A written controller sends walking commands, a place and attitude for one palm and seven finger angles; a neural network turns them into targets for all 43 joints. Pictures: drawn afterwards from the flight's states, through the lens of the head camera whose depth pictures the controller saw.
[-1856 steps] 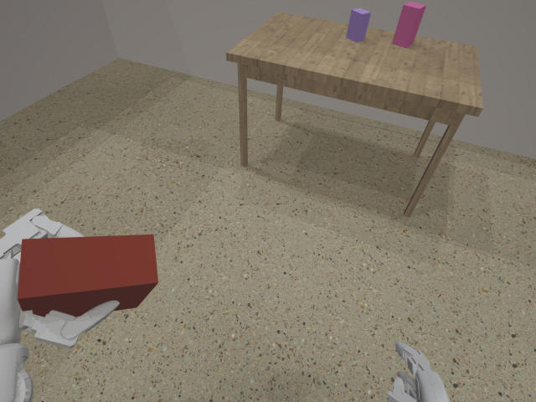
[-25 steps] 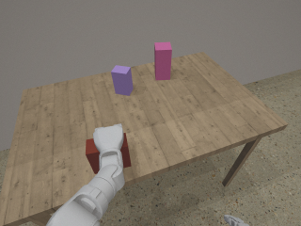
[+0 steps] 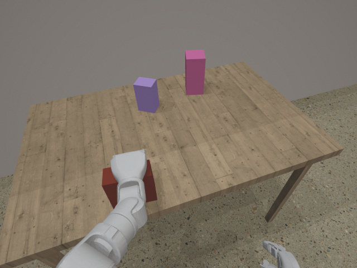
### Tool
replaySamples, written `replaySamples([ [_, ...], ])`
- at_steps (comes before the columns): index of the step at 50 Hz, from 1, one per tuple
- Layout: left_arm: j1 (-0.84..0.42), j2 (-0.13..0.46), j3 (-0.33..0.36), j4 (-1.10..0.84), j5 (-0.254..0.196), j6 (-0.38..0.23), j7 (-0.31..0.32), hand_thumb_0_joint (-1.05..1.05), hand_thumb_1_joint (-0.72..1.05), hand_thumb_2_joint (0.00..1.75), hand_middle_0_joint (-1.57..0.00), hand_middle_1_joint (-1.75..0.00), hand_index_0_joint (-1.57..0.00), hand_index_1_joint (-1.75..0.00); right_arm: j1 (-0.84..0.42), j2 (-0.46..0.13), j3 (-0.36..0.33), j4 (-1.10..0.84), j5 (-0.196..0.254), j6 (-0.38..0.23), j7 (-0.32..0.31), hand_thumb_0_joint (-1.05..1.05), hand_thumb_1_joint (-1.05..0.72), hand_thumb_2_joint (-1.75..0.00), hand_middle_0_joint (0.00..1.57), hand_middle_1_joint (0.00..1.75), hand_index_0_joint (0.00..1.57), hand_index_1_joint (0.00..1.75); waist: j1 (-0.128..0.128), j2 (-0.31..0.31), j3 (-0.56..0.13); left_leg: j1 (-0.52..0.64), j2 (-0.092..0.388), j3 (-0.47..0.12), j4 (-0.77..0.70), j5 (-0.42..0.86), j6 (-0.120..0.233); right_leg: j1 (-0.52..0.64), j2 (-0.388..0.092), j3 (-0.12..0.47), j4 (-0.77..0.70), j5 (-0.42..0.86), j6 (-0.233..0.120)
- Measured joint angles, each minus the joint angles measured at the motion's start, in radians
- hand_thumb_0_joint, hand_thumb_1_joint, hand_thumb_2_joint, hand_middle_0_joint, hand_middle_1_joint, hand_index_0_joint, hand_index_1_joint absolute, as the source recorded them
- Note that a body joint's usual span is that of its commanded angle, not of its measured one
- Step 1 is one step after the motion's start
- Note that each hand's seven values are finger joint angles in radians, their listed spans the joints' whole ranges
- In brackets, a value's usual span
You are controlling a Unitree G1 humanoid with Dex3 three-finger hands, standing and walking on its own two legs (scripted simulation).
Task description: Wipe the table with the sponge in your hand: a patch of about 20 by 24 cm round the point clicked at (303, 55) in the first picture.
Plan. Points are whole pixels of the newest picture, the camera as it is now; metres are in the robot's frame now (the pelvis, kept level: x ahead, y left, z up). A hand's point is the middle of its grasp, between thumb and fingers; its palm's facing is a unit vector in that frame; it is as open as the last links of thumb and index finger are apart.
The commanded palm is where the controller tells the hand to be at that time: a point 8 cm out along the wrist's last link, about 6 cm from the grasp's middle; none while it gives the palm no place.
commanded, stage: slide back across to the middle lane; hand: left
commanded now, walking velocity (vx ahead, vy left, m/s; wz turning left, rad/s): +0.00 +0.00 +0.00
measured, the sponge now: (132, 189) +0.34 +0.17 -0.06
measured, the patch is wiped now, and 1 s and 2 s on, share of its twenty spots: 1.00 1.00 1.00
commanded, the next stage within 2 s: wipe forward along the middle lane in 0.60 s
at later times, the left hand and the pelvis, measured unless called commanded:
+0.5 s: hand (114, 181) +0.33 +0.20 -0.01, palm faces -0.08 -0.07 -0.99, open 9.7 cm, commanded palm +0.28 +0.20 +0.04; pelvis +0.01 +0.00 +0.01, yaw +0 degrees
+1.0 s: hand (103, 181) +0.33 +0.23 -0.01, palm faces -0.09 -0.03 -1.00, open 9.7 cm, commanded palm +0.30 +0.23 +0.03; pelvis +0.00 +0.00 +0.00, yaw +0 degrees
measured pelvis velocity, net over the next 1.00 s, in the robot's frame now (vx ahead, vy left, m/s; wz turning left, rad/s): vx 0.00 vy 0.00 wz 0.01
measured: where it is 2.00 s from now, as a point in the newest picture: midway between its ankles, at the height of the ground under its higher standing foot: outside the picture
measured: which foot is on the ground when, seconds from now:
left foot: down 0.00-1.00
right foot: down 0.00-1.00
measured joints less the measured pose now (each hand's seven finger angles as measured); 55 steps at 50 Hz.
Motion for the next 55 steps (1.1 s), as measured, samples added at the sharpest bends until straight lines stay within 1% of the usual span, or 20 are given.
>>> replaySamples([
  [5,0.04,0.018,0.031,-0.06,-0.001,-0.009,-0.011,0.0,-0.5,1.1,-0.76,-1.4,-0.76,-1.43,0.017,-0.001,0.0,-0.003,0.003,-0.001,-0.009,0.01,-0.91,-0.9,0.2,0.3,0.2,0.3,-0.01,0.002,0.007,0.019,0.002,0.009,-0.012,0.001,0.001,0.014,0.002,0.009,-0.009,0.003,0.001],
  [10,0.078,0.035,0.046,-0.115,0.007,0.0,-0.031,0.0,-0.5,1.1,-0.76,-1.4,-0.76,-1.43,0.028,-0.007,0.001,-0.007,0.008,-0.005,-0.016,0.01,-0.91,-0.9,0.2,0.3,0.2,0.3,-0.018,0.003,0.017,0.043,0.003,0.017,-0.026,0.003,0.002,0.034,0.002,0.017,-0.022,0.007,0.002],
  [14,0.105,0.058,0.061,-0.158,0.006,0.009,-0.051,0.0,-0.5,1.1,-0.76,-1.4,-0.76,-1.43,0.029,-0.012,0.003,-0.011,0.012,-0.013,-0.023,0.01,-0.91,-0.9,0.2,0.3,0.2,0.3,-0.02,0.002,0.025,0.062,0.003,0.022,-0.039,0.006,0.004,0.051,0.002,0.021,-0.033,0.01,0.003],
  [16,0.123,0.073,0.069,-0.178,0.009,0.011,-0.063,0.0,-0.5,1.1,-0.76,-1.4,-0.76,-1.42,0.028,-0.014,0.004,-0.015,0.014,-0.016,-0.025,0.01,-0.91,-0.9,0.2,0.3,0.2,0.3,-0.019,0.003,0.027,0.07,0.004,0.024,-0.045,0.007,0.004,0.058,0.002,0.022,-0.038,0.011,0.003],
  [19,0.148,0.096,0.062,-0.203,0.01,0.014,-0.08,0.0,-0.5,1.1,-0.76,-1.4,-0.76,-1.43,0.026,-0.02,0.003,-0.023,0.017,-0.024,-0.027,0.01,-0.91,-0.9,0.2,0.3,0.2,0.3,-0.015,0.006,0.03,0.078,0.002,0.021,-0.048,0.006,0.004,0.069,0.001,0.02,-0.043,0.01,0.004],
  [23,0.172,0.113,0.066,-0.237,0.002,-0.009,-0.101,0.0,-0.5,1.1,-0.76,-1.41,-0.76,-1.43,0.019,-0.024,0.003,-0.029,0.019,-0.037,-0.03,0.01,-0.91,-0.9,0.2,0.3,0.2,0.3,-0.005,0.006,0.033,0.082,-0.001,0.015,-0.047,0.003,0.005,0.077,-0.002,0.013,-0.045,0.006,0.004],
  [26,0.199,0.119,0.07,-0.267,0.013,-0.034,-0.112,0.0,-0.49,1.1,-0.75,-1.41,-0.75,-1.43,0.012,-0.024,0.003,-0.035,0.017,-0.042,-0.028,0.01,-0.91,-0.9,0.2,0.3,0.2,0.3,0.001,0.005,0.031,0.083,-0.002,0.013,-0.044,-0.001,0.005,0.08,-0.003,0.011,-0.044,0.002,0.004],
  [31,0.257,0.127,0.085,-0.324,0.036,-0.065,-0.112,0.0,-0.49,1.1,-0.75,-1.41,-0.75,-1.43,-0.001,-0.02,0.005,-0.047,0.012,-0.044,-0.023,0.01,-0.91,-0.9,0.2,0.3,0.2,0.3,0.009,0.005,0.025,0.087,-0.002,0.014,-0.036,-0.011,0.005,0.084,-0.003,0.013,-0.039,-0.006,0.005],
  [36,0.301,0.137,0.089,-0.37,0.044,-0.061,-0.105,0.0,-0.49,1.1,-0.75,-1.41,-0.75,-1.43,-0.013,-0.019,0.008,-0.056,0.012,-0.045,-0.021,0.01,-0.91,-0.9,0.2,0.3,0.2,0.3,0.014,0.008,0.029,0.093,-0.003,0.015,-0.031,-0.016,0.006,0.092,-0.004,0.013,-0.036,-0.01,0.006],
  [39,0.292,0.142,0.083,-0.365,0.04,-0.053,-0.108,0.0,-0.49,1.1,-0.75,-1.41,-0.75,-1.43,-0.02,-0.02,0.011,-0.053,0.014,-0.05,-0.026,0.01,-0.91,-0.9,0.2,0.3,0.2,0.3,0.016,0.008,0.036,0.091,-0.007,0.01,-0.027,-0.015,0.008,0.092,-0.007,0.008,-0.032,-0.011,0.008],
  [42,0.254,0.144,0.092,-0.337,0.035,-0.054,-0.125,0.0,-0.5,1.1,-0.76,-1.4,-0.76,-1.43,-0.028,-0.02,0.018,-0.044,0.014,-0.052,-0.038,0.01,-0.91,-0.9,0.2,0.3,0.2,0.3,0.016,0.002,0.044,0.079,-0.01,0.004,-0.024,-0.011,0.008,0.081,-0.01,0.003,-0.025,-0.011,0.008],
  [44,0.223,0.148,0.1,-0.312,0.041,-0.058,-0.134,0.0,-0.5,1.1,-0.77,-1.4,-0.76,-1.42,-0.029,-0.019,0.019,-0.041,0.012,-0.054,-0.044,0.01,-0.91,-0.9,0.2,0.3,0.2,0.3,0.015,-0.001,0.047,0.065,-0.011,0.0,-0.019,-0.008,0.007,0.068,-0.012,-0.001,-0.019,-0.01,0.007],
  [48,0.175,0.162,0.125,-0.261,0.056,-0.084,-0.14,-0.01,-0.51,1.1,-0.78,-1.38,-0.77,-1.41,-0.019,-0.019,0.019,-0.036,0.007,-0.055,-0.052,0.01,-0.91,-0.9,0.2,0.3,0.2,0.3,0.008,0.0,0.044,0.032,-0.01,-0.002,-0.004,-0.005,0.006,0.035,-0.01,-0.002,-0.006,-0.007,0.006],
  [55,0.089,0.192,0.168,-0.16,0.054,-0.128,-0.133,0.0,-0.52,1.1,-0.79,-1.37,-0.79,-1.4,0.027,-0.025,0.012,-0.02,0.004,-0.057,-0.065,0.0,-0.91,-0.9,0.2,0.3,0.2,0.3,-0.012,0.002,0.038,-0.033,-0.007,-0.003,0.028,-0.004,0.005,-0.029,-0.006,-0.002,0.025,-0.004,0.006],
])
